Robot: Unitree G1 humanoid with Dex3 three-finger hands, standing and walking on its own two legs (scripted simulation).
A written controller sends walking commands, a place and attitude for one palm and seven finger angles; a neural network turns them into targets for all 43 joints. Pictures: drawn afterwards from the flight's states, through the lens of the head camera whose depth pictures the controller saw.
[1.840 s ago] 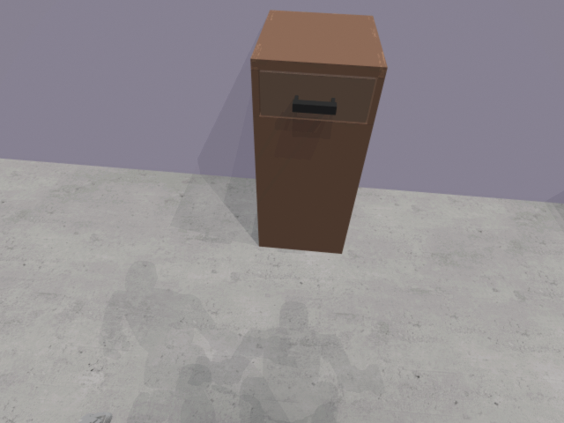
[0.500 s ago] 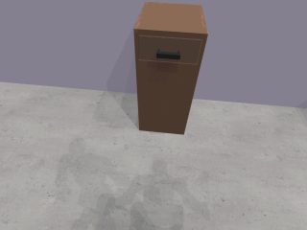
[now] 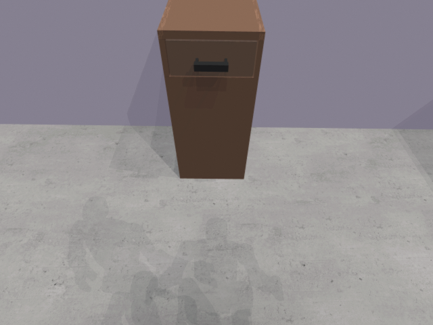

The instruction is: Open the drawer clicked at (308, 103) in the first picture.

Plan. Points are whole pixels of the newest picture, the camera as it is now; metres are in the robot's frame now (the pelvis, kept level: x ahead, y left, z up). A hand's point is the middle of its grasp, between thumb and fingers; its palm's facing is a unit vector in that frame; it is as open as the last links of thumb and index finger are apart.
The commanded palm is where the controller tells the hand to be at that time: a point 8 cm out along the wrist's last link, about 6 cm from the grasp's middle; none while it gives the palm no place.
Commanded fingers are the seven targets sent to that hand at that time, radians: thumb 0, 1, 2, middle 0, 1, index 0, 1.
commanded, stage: walk to a spot facing it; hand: left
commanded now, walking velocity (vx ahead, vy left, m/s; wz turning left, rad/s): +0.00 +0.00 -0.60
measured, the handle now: (211, 63) +0.97 +0.10 -0.02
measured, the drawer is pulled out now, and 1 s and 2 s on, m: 0.00 0.00 0.00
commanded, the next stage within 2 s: turn to face it in 1.24 s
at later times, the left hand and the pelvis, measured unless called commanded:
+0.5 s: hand out of the picture +0.04 +0.17 -0.15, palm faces -0.14 -0.96 -0.26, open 7.4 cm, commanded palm none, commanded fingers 0.00 0.90 0.90 -0.20 -0.30 -0.20 -0.30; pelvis -0.04 -0.02 +0.01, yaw -14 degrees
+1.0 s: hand (173, 312) +0.18 +0.11 -0.16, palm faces -0.54 -0.82 -0.19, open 7.4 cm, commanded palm none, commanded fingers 0.00 0.90 0.90 -0.20 -0.30 -0.20 -0.30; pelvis +0.00 -0.03 +0.01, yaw -34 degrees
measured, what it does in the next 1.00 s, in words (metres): steps on the spot, turning right: left foot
